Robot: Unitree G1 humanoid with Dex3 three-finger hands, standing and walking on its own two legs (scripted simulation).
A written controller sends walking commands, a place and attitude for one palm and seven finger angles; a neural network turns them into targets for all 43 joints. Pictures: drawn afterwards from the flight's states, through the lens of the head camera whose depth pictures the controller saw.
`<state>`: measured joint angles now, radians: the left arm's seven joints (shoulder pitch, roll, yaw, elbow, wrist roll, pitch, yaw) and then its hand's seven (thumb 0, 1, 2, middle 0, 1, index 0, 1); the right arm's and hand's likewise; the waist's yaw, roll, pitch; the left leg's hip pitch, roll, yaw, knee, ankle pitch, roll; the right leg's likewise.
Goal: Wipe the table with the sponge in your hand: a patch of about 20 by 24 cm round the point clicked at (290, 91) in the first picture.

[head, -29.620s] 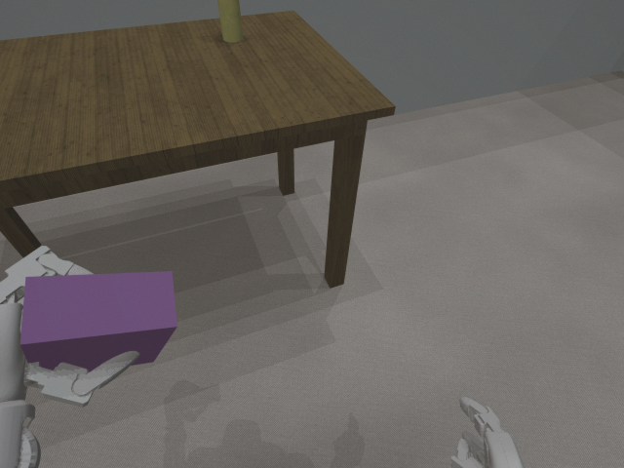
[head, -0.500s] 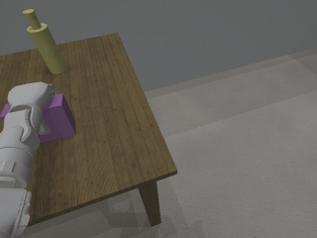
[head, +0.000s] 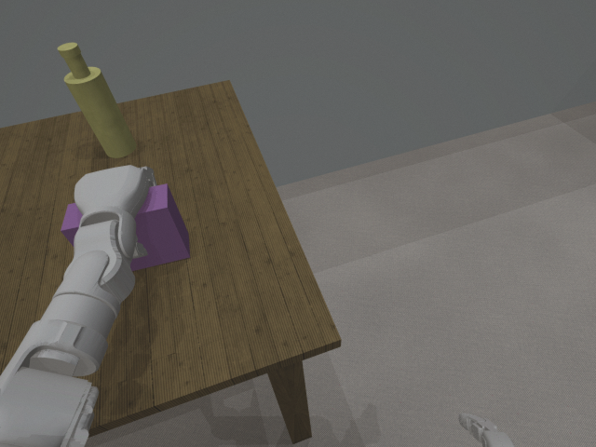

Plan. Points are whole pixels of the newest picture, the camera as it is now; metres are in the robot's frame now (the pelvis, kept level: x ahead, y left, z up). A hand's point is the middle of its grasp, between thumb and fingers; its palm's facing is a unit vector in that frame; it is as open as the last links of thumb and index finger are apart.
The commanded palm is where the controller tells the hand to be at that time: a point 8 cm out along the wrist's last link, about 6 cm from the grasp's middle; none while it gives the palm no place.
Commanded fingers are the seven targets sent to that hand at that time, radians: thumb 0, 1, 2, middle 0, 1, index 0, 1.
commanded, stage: slide across to the middle lane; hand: left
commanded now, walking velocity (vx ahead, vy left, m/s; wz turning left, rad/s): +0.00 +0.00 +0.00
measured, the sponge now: (137, 239) +0.39 +0.28 +0.06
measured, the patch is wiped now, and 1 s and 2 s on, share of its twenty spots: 0.45 0.50 0.80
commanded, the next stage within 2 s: wipe back along the middle lane in 0.08 s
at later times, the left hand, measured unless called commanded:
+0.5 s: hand (148, 231) +0.37 +0.24 +0.10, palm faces +0.00 -0.02 -1.00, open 9.8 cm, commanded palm +0.34 +0.23 +0.13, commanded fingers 0.00 0.10 1.30 -1.20 -1.60 -1.20 -1.60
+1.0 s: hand (150, 247) +0.35 +0.23 +0.10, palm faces +0.04 -0.04 -1.00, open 9.8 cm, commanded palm +0.30 +0.21 +0.13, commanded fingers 0.00 0.10 1.30 -1.20 -1.60 -1.20 -1.60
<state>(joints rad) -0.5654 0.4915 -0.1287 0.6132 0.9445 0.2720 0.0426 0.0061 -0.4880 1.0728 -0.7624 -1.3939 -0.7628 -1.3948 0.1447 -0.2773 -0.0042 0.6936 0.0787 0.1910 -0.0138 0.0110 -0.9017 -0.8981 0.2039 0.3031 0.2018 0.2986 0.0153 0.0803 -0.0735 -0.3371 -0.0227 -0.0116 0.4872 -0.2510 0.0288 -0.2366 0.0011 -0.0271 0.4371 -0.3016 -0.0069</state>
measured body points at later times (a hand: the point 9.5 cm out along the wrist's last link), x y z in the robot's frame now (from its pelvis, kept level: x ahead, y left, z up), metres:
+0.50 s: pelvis +0.01 -0.02 +0.00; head +0.01 -0.05 +0.45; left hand +0.37 +0.23 +0.15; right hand +0.17 -0.27 -0.12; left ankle -0.01 +0.10 -0.74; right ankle -0.05 -0.12 -0.74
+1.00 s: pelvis +0.01 -0.01 +0.00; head +0.00 -0.06 +0.45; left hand +0.34 +0.22 +0.15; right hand +0.19 -0.25 -0.11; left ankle -0.01 +0.10 -0.74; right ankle -0.05 -0.12 -0.74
